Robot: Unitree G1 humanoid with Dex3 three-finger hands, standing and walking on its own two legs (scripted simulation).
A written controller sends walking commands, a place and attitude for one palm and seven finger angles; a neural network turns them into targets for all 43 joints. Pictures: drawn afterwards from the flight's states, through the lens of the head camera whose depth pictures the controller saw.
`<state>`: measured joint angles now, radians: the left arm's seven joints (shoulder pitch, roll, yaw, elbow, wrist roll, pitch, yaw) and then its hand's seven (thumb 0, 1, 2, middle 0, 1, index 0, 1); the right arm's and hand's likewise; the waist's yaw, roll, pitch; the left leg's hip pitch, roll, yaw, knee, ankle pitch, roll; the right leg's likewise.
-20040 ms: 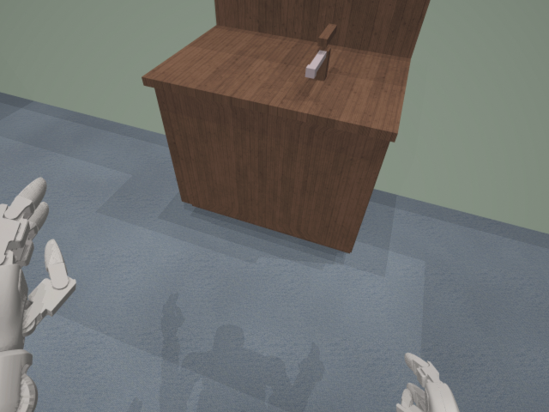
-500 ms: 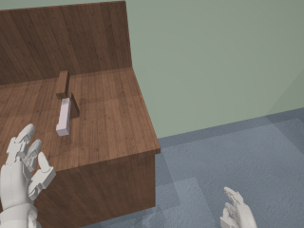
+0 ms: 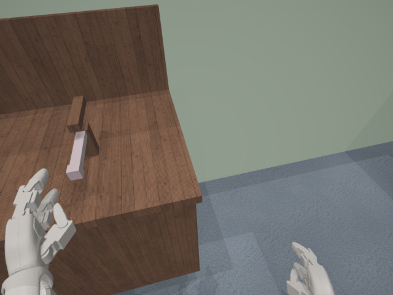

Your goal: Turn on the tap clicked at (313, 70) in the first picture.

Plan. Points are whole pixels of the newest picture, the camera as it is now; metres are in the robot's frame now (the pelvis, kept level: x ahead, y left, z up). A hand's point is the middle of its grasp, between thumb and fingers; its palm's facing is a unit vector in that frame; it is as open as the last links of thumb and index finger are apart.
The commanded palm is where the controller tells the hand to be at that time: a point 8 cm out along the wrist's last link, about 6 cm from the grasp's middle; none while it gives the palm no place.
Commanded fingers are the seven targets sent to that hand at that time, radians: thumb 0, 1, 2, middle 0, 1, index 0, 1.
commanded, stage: turn the palm inward beside the body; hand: left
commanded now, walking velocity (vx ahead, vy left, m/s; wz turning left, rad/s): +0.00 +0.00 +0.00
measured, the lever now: (75, 171) +0.35 +0.34 +0.06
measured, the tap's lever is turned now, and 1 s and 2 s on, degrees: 0 0 0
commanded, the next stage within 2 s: reach beside the lever's end, fingers flat in 0.16 s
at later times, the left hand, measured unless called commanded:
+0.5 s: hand (69, 220) +0.20 +0.25 +0.12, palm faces +0.57 -0.81 -0.12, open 7.4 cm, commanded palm +0.15 +0.28 +0.13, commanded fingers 0.00 0.90 0.90 -0.20 -0.30 -0.20 -0.30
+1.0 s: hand (63, 208) +0.23 +0.28 +0.10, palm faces +0.55 -0.83 -0.10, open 7.5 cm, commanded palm +0.18 +0.32 +0.11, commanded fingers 0.00 0.90 0.90 -0.19 -0.25 -0.19 -0.25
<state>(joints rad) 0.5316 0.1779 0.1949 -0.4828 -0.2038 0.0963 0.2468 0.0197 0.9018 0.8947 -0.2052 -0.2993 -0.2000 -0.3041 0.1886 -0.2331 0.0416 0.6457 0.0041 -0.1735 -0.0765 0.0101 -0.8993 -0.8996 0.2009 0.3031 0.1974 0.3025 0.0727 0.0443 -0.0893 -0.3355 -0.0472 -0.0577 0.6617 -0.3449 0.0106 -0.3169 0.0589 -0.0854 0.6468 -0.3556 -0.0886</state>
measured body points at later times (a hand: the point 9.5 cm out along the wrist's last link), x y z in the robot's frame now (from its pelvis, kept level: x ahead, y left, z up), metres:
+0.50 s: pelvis +0.00 -0.01 +0.00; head -0.01 -0.03 +0.45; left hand +0.16 +0.29 +0.13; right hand +0.19 -0.23 -0.08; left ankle +0.00 +0.12 -0.72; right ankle -0.01 -0.06 -0.72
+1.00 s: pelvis +0.00 +0.02 +0.00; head +0.01 +0.00 +0.45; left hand +0.19 +0.32 +0.11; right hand +0.19 -0.22 -0.09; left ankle +0.00 +0.12 -0.72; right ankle -0.01 -0.06 -0.72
